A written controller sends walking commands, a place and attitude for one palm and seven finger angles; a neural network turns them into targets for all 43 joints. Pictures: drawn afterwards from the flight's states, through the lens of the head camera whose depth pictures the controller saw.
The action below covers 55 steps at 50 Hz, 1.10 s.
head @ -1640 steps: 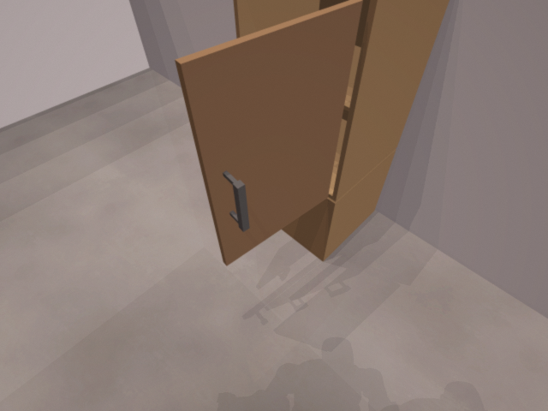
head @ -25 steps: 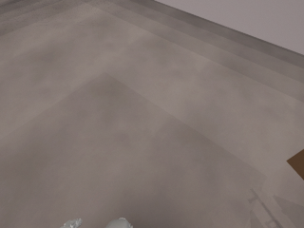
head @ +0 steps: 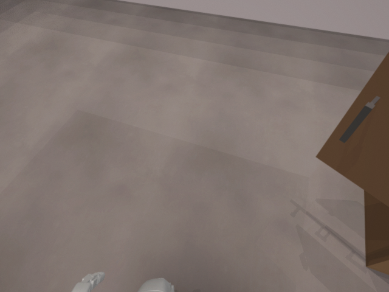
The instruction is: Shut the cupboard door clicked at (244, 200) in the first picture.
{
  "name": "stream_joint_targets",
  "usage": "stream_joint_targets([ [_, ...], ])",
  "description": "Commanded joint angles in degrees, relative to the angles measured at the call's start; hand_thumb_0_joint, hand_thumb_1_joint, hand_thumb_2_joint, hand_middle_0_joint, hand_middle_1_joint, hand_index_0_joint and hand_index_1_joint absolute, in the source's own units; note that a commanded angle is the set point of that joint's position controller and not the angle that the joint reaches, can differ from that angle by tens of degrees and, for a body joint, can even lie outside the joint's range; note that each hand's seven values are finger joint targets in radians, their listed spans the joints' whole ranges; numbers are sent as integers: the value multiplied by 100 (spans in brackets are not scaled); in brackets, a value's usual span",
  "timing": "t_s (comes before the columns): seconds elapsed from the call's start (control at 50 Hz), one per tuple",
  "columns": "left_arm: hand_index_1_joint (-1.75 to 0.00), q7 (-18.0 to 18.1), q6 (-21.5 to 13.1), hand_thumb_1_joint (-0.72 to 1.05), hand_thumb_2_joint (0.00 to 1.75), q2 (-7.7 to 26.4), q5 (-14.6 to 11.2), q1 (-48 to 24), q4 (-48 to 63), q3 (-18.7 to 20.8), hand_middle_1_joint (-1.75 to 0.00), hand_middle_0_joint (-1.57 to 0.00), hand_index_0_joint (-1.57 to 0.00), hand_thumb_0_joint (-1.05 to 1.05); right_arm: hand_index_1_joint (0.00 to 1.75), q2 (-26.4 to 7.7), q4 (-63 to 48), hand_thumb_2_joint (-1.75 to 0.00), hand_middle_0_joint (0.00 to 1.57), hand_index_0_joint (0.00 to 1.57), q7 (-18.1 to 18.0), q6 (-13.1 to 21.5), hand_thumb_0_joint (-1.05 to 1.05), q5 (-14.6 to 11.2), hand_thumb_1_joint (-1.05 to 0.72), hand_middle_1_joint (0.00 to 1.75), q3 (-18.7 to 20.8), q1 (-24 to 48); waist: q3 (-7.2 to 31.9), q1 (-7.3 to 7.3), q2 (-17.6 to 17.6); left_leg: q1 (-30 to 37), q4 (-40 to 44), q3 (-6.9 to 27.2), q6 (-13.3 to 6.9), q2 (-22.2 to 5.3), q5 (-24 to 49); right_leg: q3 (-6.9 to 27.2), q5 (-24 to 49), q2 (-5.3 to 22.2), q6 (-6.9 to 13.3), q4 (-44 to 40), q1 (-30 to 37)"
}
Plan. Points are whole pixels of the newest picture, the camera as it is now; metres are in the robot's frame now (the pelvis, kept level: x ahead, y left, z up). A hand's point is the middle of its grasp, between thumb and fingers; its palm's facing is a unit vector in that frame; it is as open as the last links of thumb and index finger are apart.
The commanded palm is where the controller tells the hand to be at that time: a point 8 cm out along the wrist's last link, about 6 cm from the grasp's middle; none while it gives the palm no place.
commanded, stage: turn to face it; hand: left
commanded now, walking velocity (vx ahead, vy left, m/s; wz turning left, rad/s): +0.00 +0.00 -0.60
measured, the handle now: (358, 120) +0.57 -0.44 -0.06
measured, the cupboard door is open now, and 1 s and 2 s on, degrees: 63 63 63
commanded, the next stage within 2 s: take the last steps up to it in 1.22 s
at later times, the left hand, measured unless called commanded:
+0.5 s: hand (118, 266) +0.19 +0.21 -0.15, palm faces -0.25 -0.94 -0.21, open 7.4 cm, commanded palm none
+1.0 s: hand (158, 249) +0.23 +0.12 -0.15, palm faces -0.50 -0.83 -0.23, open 7.4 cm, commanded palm none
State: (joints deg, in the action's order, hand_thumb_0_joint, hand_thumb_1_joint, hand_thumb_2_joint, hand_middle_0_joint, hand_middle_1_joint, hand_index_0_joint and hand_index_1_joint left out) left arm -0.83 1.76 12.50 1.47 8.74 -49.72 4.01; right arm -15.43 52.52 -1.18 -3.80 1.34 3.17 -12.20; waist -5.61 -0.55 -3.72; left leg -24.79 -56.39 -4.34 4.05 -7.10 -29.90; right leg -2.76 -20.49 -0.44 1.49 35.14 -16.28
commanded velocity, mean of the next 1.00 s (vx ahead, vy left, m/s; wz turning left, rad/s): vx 0.00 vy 0.00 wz -0.54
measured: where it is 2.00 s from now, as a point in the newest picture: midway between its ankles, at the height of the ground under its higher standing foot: outside the picture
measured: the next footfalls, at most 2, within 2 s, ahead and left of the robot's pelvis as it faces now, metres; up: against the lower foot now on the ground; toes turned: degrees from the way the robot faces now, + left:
left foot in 0.28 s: +0.10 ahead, +0.13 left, +0.00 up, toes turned -7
right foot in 0.66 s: +0.01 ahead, -0.12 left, +0.00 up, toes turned -29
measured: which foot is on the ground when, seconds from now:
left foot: up 0.00-0.26, down 0.28-0.66, up 0.68-1.00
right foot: down 0.00-0.28, up 0.30-0.64, down 0.66-1.00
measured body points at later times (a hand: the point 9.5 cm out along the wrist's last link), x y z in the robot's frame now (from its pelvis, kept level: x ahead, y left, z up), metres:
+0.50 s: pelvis +0.03 +0.03 +0.02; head +0.09 +0.03 +0.46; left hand +0.20 +0.26 -0.13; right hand +0.04 -0.24 -0.11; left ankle +0.06 +0.14 -0.73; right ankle -0.04 -0.10 -0.65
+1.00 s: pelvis +0.06 -0.01 +0.01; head +0.09 -0.03 +0.46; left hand +0.25 +0.16 -0.14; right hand -0.01 -0.28 -0.13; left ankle +0.14 +0.09 -0.71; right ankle -0.03 -0.10 -0.73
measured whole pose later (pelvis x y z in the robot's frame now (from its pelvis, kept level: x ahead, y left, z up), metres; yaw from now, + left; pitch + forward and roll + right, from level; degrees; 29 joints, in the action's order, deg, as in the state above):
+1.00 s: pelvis +0.06 -0.01 +0.01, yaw -33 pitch +2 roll +0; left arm -0.1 2.5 12.0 1.6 11.3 -52.0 3.4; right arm -13.4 50.5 -0.8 -2.3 0.8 2.0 -10.4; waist -3.3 0.3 0.5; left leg -22.6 -41.3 -2.1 4.5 -2.4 -20.2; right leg 4.1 -17.6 -1.7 0.5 30.8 -14.6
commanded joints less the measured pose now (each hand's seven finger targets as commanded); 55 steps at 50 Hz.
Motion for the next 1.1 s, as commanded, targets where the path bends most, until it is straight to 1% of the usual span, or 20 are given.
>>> stream_joint_targets([
  [0.0, -30, 167, -65, 90, 90, 1091, -41, 157, 354, 251, -30, -20, -20, 0, 30, -416, -613, -90, 20, 20, -31, 229, 0, -40, -90, 30, 90, 257, 922, 92, 1269, -1060, -848, 435, 126, 67, 539, 1581, 3847, 1419, 937, -1180, 1353],
  [0.16, -30, 124, -38, 90, 90, 1264, 14, 199, 352, 309, -30, -20, -20, 0, 30, -284, -760, -90, 20, 20, -11, 252, 0, -87, -90, 30, 73, 360, 733, 131, 1234, -28, 1188, 278, 59, 475, 637, 2137, 3125, 1263, 940, -1176, 630],
  [0.22, -30, 125, 7, 90, 90, 1152, -50, -64, 385, 304, -30, -20, -20, 0, 30, -368, -582, -90, 20, 20, -55, 355, 0, -103, -90, 30, 71, -275, 940, -183, 1080, 1303, 3030, 289, 0, 491, 1851, 2040, 2757, 865, 457, -561, 93],
  [0.24, -30, 100, 46, 90, 90, 855, -98, 99, 447, 240, -30, -20, -20, 0, 30, -780, -555, -90, 20, 20, -79, 423, 0, -40, -90, 30, 118, -430, 1116, -170, -12, 2050, 3692, 1125, -281, -375, 2369, 1567, 1468, 230, 104, 59, -630],
  [0.26, -30, 37, 54, 90, 90, 593, -129, 343, 524, 175, -30, -20, -20, 0, 30, -1303, -614, -90, 20, 20, -92, 425, 0, 25, -90, 30, 203, -545, 1208, -125, -1483, 2525, 3820, 2365, -988, -1777, 3412, 677, -1218, -373, -219, 1390, -1477],
  [0.28, -30, 29, 30, 90, 90, 777, -55, 176, 579, 161, -30, -20, -20, 0, 30, -1315, -663, -90, 20, 20, -103, 402, 0, 43, -90, 30, 180, -626, 1102, -235, -1141, 2168, 3712, 2563, -1422, -2177, 3707, 597, -1753, -165, -261, 2507, -1480],
  [0.32, -30, -39, 41, 90, 90, 780, -32, -23, 486, 235, -30, -20, -20, 0, 30, -1036, -725, -90, 20, 20, -136, 428, 0, 77, -90, 30, 121, -312, 816, -95, -749, 1819, 3628, 1853, -1394, -1751, 4335, 587, -1298, 73, -378, 3440, -1652],
  [0.38, -30, -145, 127, 90, 90, 598, -47, -70, 460, 195, -30, -20, -20, 0, 30, -839, -751, -90, 20, 20, -149, 415, 0, 62, -90, 30, 76, -60, 760, -3, -615, 1952, 3488, 722, -1163, -1248, 4482, 253, -778, 218, -490, 3030, -1530],
  [0.54, -30, -181, 129, 90, 90, 470, -41, -346, 541, 131, -30, -20, -20, 0, 30, -1024, -484, -90, 20, 20, -53, 351, 0, 64, -90, 30, 213, -296, 797, -157, -995, 1863, 3239, 18, -1046, -1382, 3954, -298, -508, 106, -353, 1010, -613],
  [0.6, -30, -144, 45, 90, 90, 678, -29, 185, 377, 168, -30, -20, -20, 0, 30, -1042, -487, -90, 20, 20, -9, 322, 0, 15, -90, 30, 244, -121, 895, 177, -512, 1238, 2344, -328, -583, -1167, 3294, -342, 837, 38, -162, -758, 696],
  [0.62, -30, -91, -10, 90, 90, 1130, 9, 607, 265, 248, -30, -20, -20, 0, 30, -829, -589, -90, 20, 20, 31, 310, 0, -46, -90, 30, 218, -79, 1068, 372, 454, 432, 1423, -669, -236, -773, 2147, 562, 1561, 793, 113, -1332, 1600],
  [0.64, -30, 0, -74, 90, 90, 1717, 24, 861, 169, 361, -30, -20, -20, 0, 30, -362, -889, -90, 20, 20, 51, 297, 0, -60, -90, 30, 83, 235, 911, 553, 2191, -1067, 56, -737, 67, 152, -702, 2486, 3350, 2166, 795, -1582, 1970],
  [0.66, -30, 57, -57, 90, 90, 1803, -72, 1071, 127, 328, -30, -20, -20, 0, 30, -532, -936, -90, 20, 20, -15, 205, 0, -47, -90, 30, 54, 416, 902, 655, 1661, -1104, -759, 161, 27, 156, -753, 2638, 3631, 2411, 1166, -1602, 1481],
  [0.68, -30, 150, -65, 90, 90, 1635, -50, 784, 142, 373, -30, -20, -20, 0, 30, -474, -897, -90, 20, 20, -64, 189, 0, -64, -90, 30, 81, 413, 928, 454, 2008, -1376, -1153, 367, 37, 129, -499, 2673, 3579, 2140, 1189, -1557, 1521],
  [0.76, -30, 159, -94, 90, 90, 1115, -46, 67, 351, 199, -30, -20, -20, 0, 30, -425, -547, -90, 20, 20, -13, 208, 0, -37, -90, 30, 55, 75, 954, 55, 1396, -818, -685, 344, 152, 96, 591, 1379, 3808, 1393, 913, -1243, 1096],
  [0.9, -30, 134, -63, 90, 90, 1233, 4, 173, 254, 255, -30, -20, -20, 0, 30, -281, -589, -90, 20, 20, 2, 236, 0, -76, -90, 30, 37, 98, 810, 102, 1230, -74, 1022, 187, 70, 406, 670, 1847, 2958, 1309, 963, -1300, 691],
  [0.96, -30, 130, -26, 90, 90, 1140, -38, -24, 229, 248, -30, -20, -20, 0, 30, -281, -461, -90, 20, 20, -40, 311, 0, -84, -90, 30, 20, -312, 797, -125, 1199, 957, 2506, 174, -17, 536, 1563, 1876, 2653, 1032, 619, -915, 180],
  [0.98, -30, 122, 0, 90, 90, 990, -63, -43, 225, 212, -30, -20, -20, 0, 30, -408, -382, -90, 20, 20, -46, 357, 0, -74, -90, 30, 38, -526, 847, -203, 749, 1547, 3185, 370, -96, 313, 2054, 1648, 2045, 772, 363, -586, -220],
  [1.02, -30, 68, 26, 90, 90, 532, -111, 347, 344, 112, -30, -20, -20, 0, 30, -1220, -452, -90, 20, 20, -91, 396, 0, 46, -90, 30, 153, -710, 980, -152, -1363, 2063, 3848, 2398, -1199, -1820, 3272, 428, -1333, -266, -184, 1398, -1281],
  [1.08, -30, -3, 46, 90, 90, 682, -25, 36, 254, 167, -30, -20, -20, 0, 30, -871, -500, -90, 20, 20, -142, 416, 0, 81, -90, 30, 51, -357, 649, -68, -957, 1368, 3860, 1942, -1432, -1528, 3521, 559, -1146, 84, -274, 3058, -1383],
])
